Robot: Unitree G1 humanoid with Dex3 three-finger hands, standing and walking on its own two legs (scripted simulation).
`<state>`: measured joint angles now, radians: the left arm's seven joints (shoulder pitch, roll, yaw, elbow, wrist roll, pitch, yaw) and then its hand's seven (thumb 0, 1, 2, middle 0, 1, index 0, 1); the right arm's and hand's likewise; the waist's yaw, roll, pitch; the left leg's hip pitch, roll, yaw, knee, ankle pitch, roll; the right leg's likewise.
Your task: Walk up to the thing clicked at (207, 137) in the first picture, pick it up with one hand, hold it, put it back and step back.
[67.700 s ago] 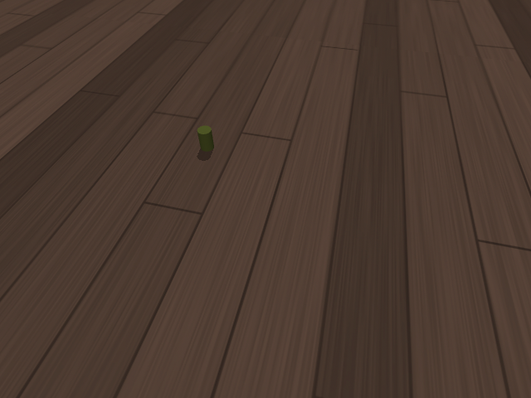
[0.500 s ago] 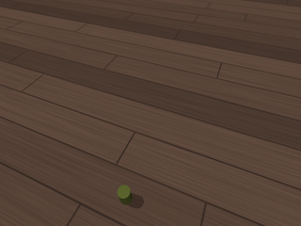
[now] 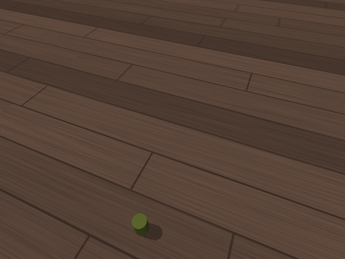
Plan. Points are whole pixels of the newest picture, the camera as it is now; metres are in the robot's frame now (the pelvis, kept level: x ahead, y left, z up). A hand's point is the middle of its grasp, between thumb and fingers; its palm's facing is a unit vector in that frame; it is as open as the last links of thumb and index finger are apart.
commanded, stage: stand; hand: left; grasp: from above
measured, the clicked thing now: (140, 224) +0.43 +0.19 -0.72
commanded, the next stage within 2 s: step back in 0.26 s
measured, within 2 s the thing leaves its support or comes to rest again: neither
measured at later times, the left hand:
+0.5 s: hand out of the picture +0.07 +0.29 -0.17, palm faces -0.02 -0.93 -0.38, open 7.3 cm
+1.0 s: hand out of the picture -0.03 +0.28 -0.18, palm faces -0.13 -0.91 -0.39, open 7.3 cm
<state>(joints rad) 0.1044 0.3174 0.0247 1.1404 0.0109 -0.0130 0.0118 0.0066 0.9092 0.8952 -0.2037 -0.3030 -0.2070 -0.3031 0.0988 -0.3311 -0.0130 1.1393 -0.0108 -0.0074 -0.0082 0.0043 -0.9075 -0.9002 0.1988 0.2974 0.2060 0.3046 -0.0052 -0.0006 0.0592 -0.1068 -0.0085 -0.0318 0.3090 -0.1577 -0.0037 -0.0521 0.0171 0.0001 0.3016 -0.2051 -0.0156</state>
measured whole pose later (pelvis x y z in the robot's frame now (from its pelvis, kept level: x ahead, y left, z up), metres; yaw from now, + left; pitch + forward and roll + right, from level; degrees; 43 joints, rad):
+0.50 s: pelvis -0.03 +0.02 -0.02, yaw +0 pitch -2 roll -1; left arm 0.08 0.38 0.06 0.99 0.01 0.03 0.02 0.01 0.91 0.89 -0.21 -0.30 -0.21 -0.30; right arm 0.09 -0.39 -0.05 1.02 -0.01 0.04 0.01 0.00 -0.91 -0.90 0.20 0.30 0.21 0.30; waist -0.01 -0.01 0.16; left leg -0.29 -0.03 -0.03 0.66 -0.26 0.03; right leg -0.23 0.00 0.01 0.53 -0.27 0.00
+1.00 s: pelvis -0.15 +0.03 -0.03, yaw -7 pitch -3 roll +1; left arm 0.15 0.38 0.08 0.88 0.01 0.06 0.00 0.01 0.91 0.90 -0.20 -0.30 -0.21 -0.30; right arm 0.08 -0.37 -0.04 0.85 -0.03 0.03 0.00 0.00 -0.90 -0.90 0.20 0.30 0.21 0.31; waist -0.01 -0.02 0.20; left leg -0.41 0.01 0.07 0.59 -0.14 0.03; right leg -0.24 0.03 0.07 0.73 -0.45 0.00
